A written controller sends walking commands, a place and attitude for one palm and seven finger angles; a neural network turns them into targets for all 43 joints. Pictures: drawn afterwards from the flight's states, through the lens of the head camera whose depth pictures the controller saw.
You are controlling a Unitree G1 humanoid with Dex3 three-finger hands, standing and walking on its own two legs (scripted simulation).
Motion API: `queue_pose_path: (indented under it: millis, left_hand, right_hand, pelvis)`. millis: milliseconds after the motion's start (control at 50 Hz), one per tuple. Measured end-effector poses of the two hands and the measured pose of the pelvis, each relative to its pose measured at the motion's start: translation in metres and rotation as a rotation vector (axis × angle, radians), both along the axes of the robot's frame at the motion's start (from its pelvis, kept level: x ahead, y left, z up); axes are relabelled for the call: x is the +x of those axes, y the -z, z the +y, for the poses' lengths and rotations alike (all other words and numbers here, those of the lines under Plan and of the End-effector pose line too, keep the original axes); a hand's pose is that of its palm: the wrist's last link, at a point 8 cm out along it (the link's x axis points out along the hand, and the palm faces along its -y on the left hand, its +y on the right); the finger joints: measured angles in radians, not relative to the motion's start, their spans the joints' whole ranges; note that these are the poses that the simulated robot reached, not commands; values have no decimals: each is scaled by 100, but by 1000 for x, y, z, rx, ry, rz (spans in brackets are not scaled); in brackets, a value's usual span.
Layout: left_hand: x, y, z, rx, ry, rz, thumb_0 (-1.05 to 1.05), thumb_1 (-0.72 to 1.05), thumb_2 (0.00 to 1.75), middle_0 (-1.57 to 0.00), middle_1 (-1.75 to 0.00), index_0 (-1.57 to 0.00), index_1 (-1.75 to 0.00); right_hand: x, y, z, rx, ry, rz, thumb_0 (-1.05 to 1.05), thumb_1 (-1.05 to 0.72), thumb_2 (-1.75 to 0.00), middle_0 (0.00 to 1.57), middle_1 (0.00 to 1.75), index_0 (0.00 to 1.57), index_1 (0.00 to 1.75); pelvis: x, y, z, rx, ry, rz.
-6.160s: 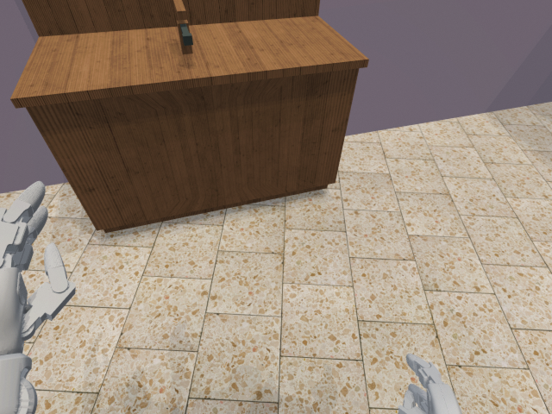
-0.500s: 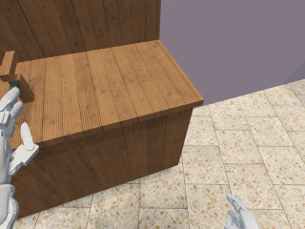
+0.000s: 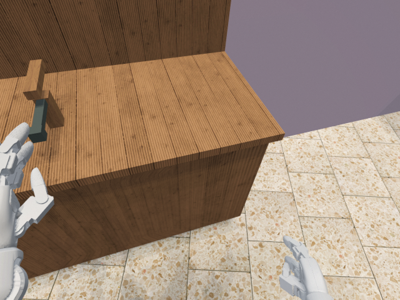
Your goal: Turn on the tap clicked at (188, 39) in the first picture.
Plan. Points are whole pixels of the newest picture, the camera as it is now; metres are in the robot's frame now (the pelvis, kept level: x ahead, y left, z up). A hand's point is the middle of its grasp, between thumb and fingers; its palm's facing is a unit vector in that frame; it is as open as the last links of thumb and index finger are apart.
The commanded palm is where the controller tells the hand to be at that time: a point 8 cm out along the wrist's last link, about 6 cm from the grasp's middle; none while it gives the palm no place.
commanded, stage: come to a stop and stand still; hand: left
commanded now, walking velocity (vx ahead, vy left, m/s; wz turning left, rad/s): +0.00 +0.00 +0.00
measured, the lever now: (37, 134) +0.41 +0.42 +0.06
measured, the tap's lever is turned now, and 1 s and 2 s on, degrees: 0 0 0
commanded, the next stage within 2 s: look again from close up in 0.54 s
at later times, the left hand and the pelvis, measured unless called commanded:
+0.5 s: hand (26, 199) +0.21 +0.28 +0.16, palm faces +0.42 -0.84 -0.34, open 7.4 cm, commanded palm +0.15 +0.31 +0.17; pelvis -0.01 +0.03 +0.00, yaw +0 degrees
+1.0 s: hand (43, 197) +0.22 +0.25 +0.16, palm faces +0.44 -0.83 -0.33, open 7.4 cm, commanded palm +0.16 +0.29 +0.17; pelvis +0.00 +0.00 +0.00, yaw +1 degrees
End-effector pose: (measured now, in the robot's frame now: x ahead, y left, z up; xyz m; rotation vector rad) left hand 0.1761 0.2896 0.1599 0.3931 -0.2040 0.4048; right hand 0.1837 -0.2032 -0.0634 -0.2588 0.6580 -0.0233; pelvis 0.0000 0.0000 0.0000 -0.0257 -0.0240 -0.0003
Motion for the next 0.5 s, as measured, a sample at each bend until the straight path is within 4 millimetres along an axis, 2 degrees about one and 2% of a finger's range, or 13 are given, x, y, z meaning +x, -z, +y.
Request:
queue_pose_path:
  millis: [160, 340, 500]
  left_hand:
    - [-5, -6, 16, 10, -1, -29, 1, 89, 89, -21, -30, -21, -30]
    - [-7, -3, 27, 15, 1, -19, 1, 89, 89, -21, -30, -21, -30]
    - [-8, -9, 26, 34, 10, -39, 1, 89, 89, -21, -30, -21, -30]
  right_hand:
    - [-11, 2, 16, -8, -8, 28, 2, -90, -90, 21, 30, 20, 30]
    - [-24, 5, 11, -39, 33, 56, 2, -90, -90, 21, 30, 20, 30]
    - [-24, 6, 9, -42, 45, 51, 2, -90, -90, 20, 30, 20, 30]
  pelvis:
    - [-6, 0, 14, -2, -1, 1]
    - [-8, 1, 25, 0, 1, 5]
    - [-8, 2, 27, 2, 0, 4]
